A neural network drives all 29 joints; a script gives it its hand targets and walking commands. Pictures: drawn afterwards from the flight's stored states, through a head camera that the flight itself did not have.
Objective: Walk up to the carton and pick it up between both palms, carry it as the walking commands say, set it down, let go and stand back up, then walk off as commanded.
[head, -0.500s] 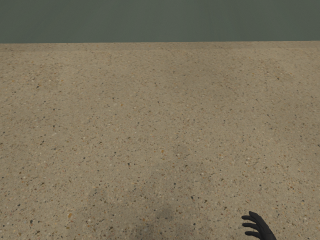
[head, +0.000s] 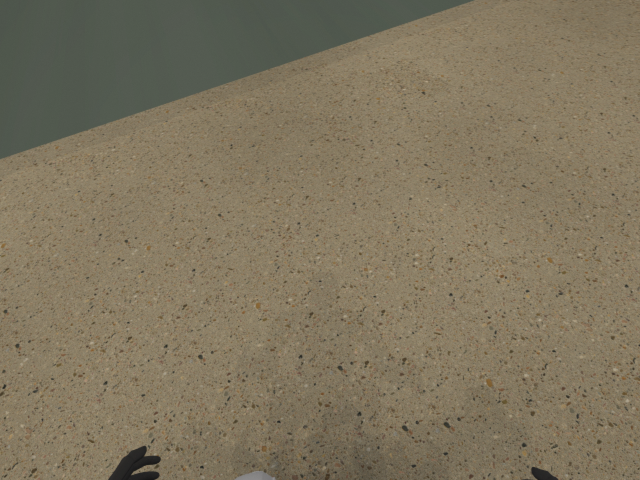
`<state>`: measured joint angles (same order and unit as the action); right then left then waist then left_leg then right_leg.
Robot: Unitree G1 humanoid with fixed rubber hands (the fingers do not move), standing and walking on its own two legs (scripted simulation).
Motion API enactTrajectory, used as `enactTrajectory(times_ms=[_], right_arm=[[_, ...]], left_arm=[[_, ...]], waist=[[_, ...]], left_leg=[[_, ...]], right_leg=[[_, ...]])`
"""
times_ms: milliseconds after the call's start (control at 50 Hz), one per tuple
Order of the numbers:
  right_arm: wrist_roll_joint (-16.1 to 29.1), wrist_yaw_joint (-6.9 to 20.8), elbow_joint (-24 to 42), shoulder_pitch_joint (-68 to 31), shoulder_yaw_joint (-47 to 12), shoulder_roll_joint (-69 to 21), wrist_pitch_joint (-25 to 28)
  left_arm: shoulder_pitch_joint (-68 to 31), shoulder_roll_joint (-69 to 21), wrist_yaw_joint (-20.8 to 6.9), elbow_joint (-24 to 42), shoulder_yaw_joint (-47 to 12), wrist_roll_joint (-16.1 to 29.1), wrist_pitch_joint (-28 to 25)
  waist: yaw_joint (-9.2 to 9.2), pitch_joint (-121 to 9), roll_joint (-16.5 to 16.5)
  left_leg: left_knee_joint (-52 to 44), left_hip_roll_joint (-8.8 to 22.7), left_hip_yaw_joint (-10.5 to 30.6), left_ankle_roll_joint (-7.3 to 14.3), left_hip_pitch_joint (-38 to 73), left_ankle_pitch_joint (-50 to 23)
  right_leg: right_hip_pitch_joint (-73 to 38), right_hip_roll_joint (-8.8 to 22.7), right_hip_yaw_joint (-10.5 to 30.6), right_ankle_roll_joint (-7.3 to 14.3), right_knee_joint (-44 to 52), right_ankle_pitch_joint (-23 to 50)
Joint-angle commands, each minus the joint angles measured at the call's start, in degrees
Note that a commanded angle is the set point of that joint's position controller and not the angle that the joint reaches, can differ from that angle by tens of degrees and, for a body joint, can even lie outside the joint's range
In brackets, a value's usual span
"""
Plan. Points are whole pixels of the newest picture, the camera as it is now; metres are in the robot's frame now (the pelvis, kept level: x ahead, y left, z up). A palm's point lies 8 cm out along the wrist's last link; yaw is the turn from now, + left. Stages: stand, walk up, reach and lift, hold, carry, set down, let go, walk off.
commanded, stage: walk off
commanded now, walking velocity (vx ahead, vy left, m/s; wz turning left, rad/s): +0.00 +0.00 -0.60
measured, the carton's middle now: out of the picture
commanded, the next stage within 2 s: stand in 0.86 s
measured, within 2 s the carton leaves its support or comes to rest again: neither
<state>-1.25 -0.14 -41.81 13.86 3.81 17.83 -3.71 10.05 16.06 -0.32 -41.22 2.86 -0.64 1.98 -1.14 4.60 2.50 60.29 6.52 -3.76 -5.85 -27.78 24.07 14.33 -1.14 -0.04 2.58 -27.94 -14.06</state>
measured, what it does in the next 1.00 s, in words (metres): steps on the spot, turning right: left foot, then right foot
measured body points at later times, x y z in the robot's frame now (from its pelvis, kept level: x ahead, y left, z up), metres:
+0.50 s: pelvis -0.01 +0.04 +0.00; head +0.03 +0.06 +0.45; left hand +0.15 +0.29 -0.14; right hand +0.04 -0.25 -0.09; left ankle +0.02 +0.14 -0.74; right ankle -0.08 -0.09 -0.66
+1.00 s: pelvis -0.05 +0.01 +0.00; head -0.03 -0.03 +0.45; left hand +0.20 +0.17 -0.10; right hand -0.11 -0.28 -0.13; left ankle +0.05 +0.14 -0.68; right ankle -0.09 -0.08 -0.74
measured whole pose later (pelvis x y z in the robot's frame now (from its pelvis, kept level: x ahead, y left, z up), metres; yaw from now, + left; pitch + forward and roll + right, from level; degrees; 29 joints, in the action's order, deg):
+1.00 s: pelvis -0.05 +0.01 +0.00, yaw -33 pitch +0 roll +2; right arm -1.0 0.0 -42.9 12.3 3.6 17.1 -4.2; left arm 11.2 15.5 -0.3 -43.4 2.5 -1.1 1.5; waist -0.1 3.9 1.7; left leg 54.4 5.2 -2.1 -5.8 -26.6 21.6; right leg 13.6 -2.0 1.8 2.9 -25.3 -11.9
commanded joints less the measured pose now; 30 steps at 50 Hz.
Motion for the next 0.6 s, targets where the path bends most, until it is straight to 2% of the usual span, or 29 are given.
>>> enactTrajectory(times_ms=[0, 60, 100, 140, 180, 220, 240, 260, 280, 300, 320, 340, 360, 380, 400, 420, 480, 540, 580], right_arm=[[-0.1, 0.1, 3.7, -0.3, 1.2, 4.2, 0.5], [0.1, -0.1, 4.7, -3.1, 0.8, 3.1, 0.1], [0.2, -0.3, 5.3, -4.7, 0.5, 2.7, 0.1], [0.5, -0.4, 5.7, -5.4, 0.4, 2.2, 0.4], [0.9, -0.7, 5.8, -5.2, 0.3, 1.9, 0.8], [1.2, -1.1, 5.5, -3.5, 0.2, 1.8, 1.3], [1.2, -1.4, 4.9, -1.7, 0.2, 1.6, 1.7], [1.0, -1.9, 4.1, 0.6, 0.2, 1.9, 2.2], [0.2, -2.4, 3.6, 2.9, 1.0, 5.0, 2.8], [-0.4, -2.3, 4.9, 2.1, 1.9, 10.9, 3.0], [0.0, -1.8, 5.1, 0.4, 2.3, 12.2, 2.5], [0.0, -1.4, 5.3, -1.1, 1.1, 7.9, 2.7], [0.0, -1.2, 5.6, -4.5, 0.3, 5.3, 2.9], [-0.2, -1.4, 6.2, -7.5, 0.0, 4.2, 2.9], [-0.3, -1.8, 6.3, -8.0, 0.1, 3.9, 3.1], [-0.3, -1.9, 6.1, -7.1, 0.1, 3.9, 3.2], [-0.3, -2.0, 4.4, -1.6, 0.6, 4.8, 3.6], [-0.6, -1.6, 3.2, 0.9, 1.2, 6.4, 3.7], [-0.8, -1.1, 2.5, 1.9, 1.8, 7.6, 3.7]], left_arm=[[1.5, 9.6, 0.4, 2.5, 2.5, 0.0, -0.8], [3.7, 10.6, 0.2, 1.8, 2.9, -0.4, -0.7], [5.0, 11.0, 0.1, 1.3, 3.1, -0.6, -0.6], [5.0, 11.2, -0.2, 1.2, 3.3, -0.7, -0.5], [4.1, 11.4, -0.5, 1.4, 3.4, -0.8, -0.4], [2.9, 11.2, -0.8, 1.4, 3.6, -0.8, -0.2], [2.0, 10.9, -0.8, 1.5, 3.5, -0.5, -0.1], [1.6, 10.1, -0.7, 1.6, 3.2, 0.0, -0.2], [2.8, 7.9, -0.4, 1.5, 2.8, 0.4, -0.4], [4.8, 2.9, -0.1, 2.6, 1.9, 1.0, -0.7], [2.8, 7.0, 0.3, 3.0, 2.9, -1.0, -0.2], [2.4, 9.1, -0.2, 2.2, 3.8, -1.8, 0.3], [4.0, 8.2, -0.9, 1.0, 3.9, -1.4, 0.7], [6.1, 7.8, -1.6, -0.1, 4.0, -1.0, 1.0], [6.8, 7.2, -2.3, -0.5, 3.9, -0.9, 1.2], [6.6, 6.5, -2.5, -0.6, 3.6, -0.6, 1.3], [2.0, 5.1, -2.6, 0.8, 3.0, -0.2, 1.5], [-1.1, 3.8, -2.8, 2.0, 2.1, 0.0, 1.6], [-2.9, 3.4, -2.9, 2.9, 1.7, 0.2, 1.6]], waist=[[1.5, -7.1, -10.2], [2.85, -5.4, -11.0], [3.53, -5.1, -11.6], [3.55, -5.5, -11.7], [3.12, -6.2, -12.1], [1.92, -6.9, -12.5], [0.58, -7.3, -11.6], [-0.66, -7.7, -10.4], [-1.19, -8.9, -5.9], [-0.37, -9.6, 9.5], [-0.92, -6.3, 11.0], [0.31, -3.9, 5.5], [2.3, -2.5, 4.9], [3.55, -2.4, 6.4], [3.31, -2.5, 8.4], [2.65, -2.8, 8.8], [-0.47, -3.6, 7.8], [-1.92, -5.0, 9.8], [-2.43, -6.1, 10.5]], left_leg=[[1.2, -0.5, 2.3, -0.7, -3.1, -3.0], [-4.7, -1.9, 2.6, -0.5, -3.9, -1.9], [-8.7, -2.9, 3.2, 0.1, -3.0, -0.7], [-12.6, -4.2, 3.4, 0.7, 0.2, 0.3], [-16.5, -5.7, 3.2, 1.3, 4.7, 0.3], [-22.5, -7.0, 3.2, 2.0, 9.5, -0.2], [-28.6, -7.4, 3.1, 2.3, 13.2, -3.0], [-37.4, -6.8, 2.8, 2.6, 19.0, -8.1], [-42.2, 0.4, 7.8, 3.9, 27.0, -9.0], [-46.9, 17.7, 22.9, 7.5, 33.0, -8.4], [-46.8, 23.2, 25.4, 14.0, 20.4, -15.5], [-46.9, 19.5, 21.2, 14.5, 16.3, -16.3], [-46.4, 15.4, 15.3, 13.0, 13.5, -16.4], [-45.8, 11.5, 10.3, 11.4, 13.6, -16.6], [-45.0, 9.9, 7.2, 11.3, 14.8, -19.0], [-44.4, 9.0, 5.2, 11.4, 16.4, -21.2], [-42.2, 10.5, 3.0, 12.6, 22.1, -28.6], [-39.6, 11.8, 0.5, 13.4, 24.1, -34.9], [-37.2, 12.3, -1.5, 13.5, 23.5, -38.9]], right_leg=[[-6.3, 12.3, 11.9, 6.1, 8.0, 25.2], [-5.9, 12.3, 16.2, 7.1, 9.4, 15.9], [-5.7, 12.7, 18.8, 7.8, 9.3, 13.1], [-4.3, 12.2, 20.2, 7.9, 8.3, 13.1], [-2.3, 12.0, 21.8, 7.6, 7.2, 16.8], [-1.2, 11.4, 24.0, 6.4, 5.8, 21.2], [-0.4, 10.5, 24.5, 5.0, 4.3, 21.5], [2.2, 8.9, 24.2, 2.6, 2.3, 17.8], [8.3, 5.5, 21.6, -0.8, -1.1, 8.9], [19.6, -2.7, 11.6, -4.1, -15.1, -10.3], [18.8, -2.9, 5.4, -5.2, -25.9, -19.8], [16.6, -0.7, 7.0, -5.1, -32.0, -17.3], [15.4, -0.4, 6.3, -5.4, -35.6, -13.7], [15.2, 0.0, 5.1, -6.1, -38.3, -10.2], [16.1, 0.2, 3.9, -6.9, -39.5, -8.5], [16.6, 0.3, 2.6, -7.8, -39.0, -7.9], [18.0, 1.1, 0.6, -9.4, -33.2, -8.8], [14.6, 2.4, -2.0, -9.1, -24.3, -11.2], [10.3, 2.0, -4.1, -8.3, -18.4, -12.8]])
